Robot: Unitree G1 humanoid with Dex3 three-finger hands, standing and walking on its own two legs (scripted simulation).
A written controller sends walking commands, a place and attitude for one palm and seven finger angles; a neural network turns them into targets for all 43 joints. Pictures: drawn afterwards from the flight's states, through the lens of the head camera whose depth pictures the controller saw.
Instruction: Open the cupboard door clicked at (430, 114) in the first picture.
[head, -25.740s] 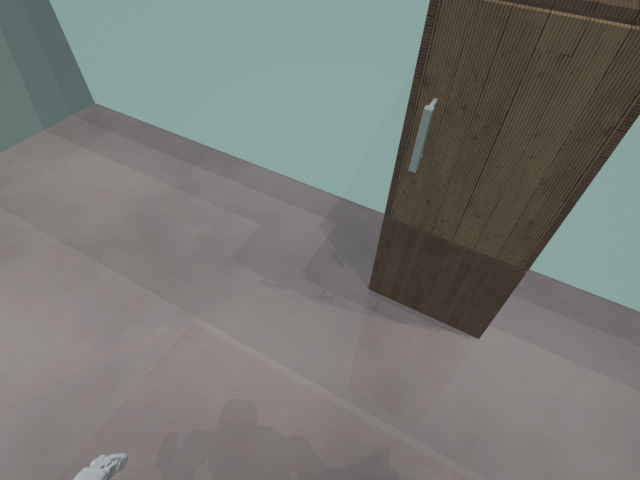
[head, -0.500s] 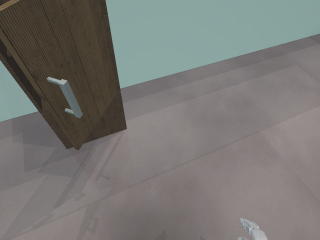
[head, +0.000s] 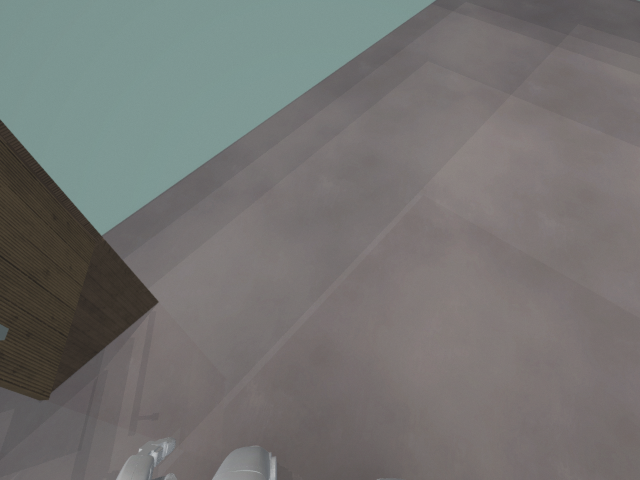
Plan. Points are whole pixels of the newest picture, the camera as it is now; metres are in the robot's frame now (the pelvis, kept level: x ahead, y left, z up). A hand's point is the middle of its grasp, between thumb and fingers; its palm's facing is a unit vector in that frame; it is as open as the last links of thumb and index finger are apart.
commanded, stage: walk to a spot facing it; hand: left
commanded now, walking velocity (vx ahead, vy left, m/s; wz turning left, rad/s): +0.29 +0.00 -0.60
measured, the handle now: out of the picture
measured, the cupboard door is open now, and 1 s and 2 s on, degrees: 46 46 46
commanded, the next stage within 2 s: turn to face it in 1.44 s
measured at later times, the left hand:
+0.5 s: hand (202, 388) +0.26 +0.20 -0.16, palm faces -0.26 -0.95 -0.18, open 7.4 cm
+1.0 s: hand (334, 263) +0.48 +0.00 -0.15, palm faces -0.45 -0.86 -0.25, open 7.1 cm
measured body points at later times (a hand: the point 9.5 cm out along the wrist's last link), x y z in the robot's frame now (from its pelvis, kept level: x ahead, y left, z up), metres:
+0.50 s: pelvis +0.14 +0.02 +0.01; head +0.19 +0.04 +0.46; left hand +0.27 +0.25 -0.15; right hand +0.07 -0.20 -0.12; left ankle +0.10 +0.14 -0.73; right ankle +0.10 -0.12 -0.63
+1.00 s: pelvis +0.32 -0.15 +0.01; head +0.36 -0.18 +0.45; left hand +0.50 +0.04 -0.13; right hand +0.25 -0.37 -0.15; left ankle +0.44 +0.00 -0.65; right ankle +0.28 -0.16 -0.73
